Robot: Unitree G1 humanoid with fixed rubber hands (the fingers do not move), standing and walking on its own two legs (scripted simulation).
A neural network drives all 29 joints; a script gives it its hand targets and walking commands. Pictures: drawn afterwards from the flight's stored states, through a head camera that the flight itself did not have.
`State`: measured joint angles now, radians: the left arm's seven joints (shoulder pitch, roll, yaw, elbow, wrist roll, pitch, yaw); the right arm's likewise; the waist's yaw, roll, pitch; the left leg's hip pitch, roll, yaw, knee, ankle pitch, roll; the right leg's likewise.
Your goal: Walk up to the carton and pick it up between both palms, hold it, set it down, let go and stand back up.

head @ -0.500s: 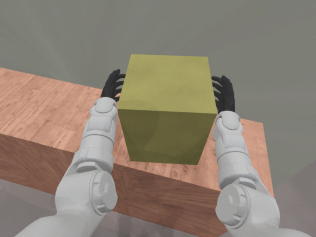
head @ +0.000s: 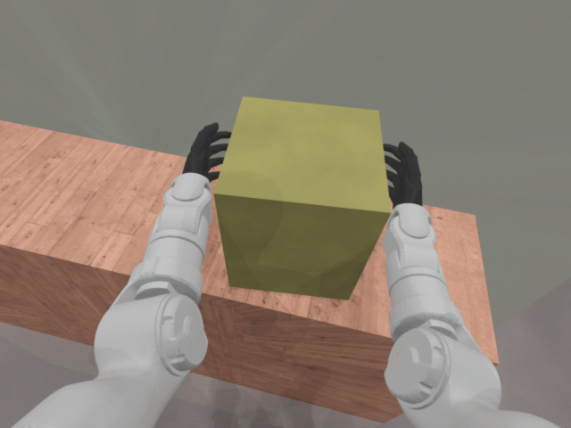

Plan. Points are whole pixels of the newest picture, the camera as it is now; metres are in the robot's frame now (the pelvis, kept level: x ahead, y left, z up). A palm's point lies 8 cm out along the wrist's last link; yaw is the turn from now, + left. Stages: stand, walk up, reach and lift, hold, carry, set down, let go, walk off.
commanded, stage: set down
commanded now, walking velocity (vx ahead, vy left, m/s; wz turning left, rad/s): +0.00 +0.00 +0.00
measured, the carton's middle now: (298, 204) +0.44 -0.03 +0.04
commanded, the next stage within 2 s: none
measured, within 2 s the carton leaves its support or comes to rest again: rests again in 0.22 s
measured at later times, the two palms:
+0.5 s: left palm (201, 181) +0.44 +0.12 +0.09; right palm (404, 207) +0.39 -0.18 +0.09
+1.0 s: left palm (198, 183) +0.44 +0.13 +0.09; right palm (400, 204) +0.40 -0.17 +0.09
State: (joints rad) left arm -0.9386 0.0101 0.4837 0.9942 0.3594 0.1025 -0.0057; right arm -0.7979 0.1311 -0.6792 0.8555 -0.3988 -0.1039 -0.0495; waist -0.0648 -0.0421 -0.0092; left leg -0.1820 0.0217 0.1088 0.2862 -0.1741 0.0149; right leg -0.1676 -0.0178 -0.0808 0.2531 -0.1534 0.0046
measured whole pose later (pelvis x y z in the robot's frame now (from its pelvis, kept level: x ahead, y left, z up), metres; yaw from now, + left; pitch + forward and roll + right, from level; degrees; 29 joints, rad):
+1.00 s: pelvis +0.00 +0.00 +0.00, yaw +0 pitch +6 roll +0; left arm -0.93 -0.02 0.59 0.97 0.44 0.02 -0.05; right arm -0.79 0.18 -0.74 0.77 -0.49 -0.12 -0.02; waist -0.05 -0.03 0.01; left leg -0.22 0.02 0.11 0.29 -0.17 0.02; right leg -0.21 -0.02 -0.09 0.27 -0.15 0.00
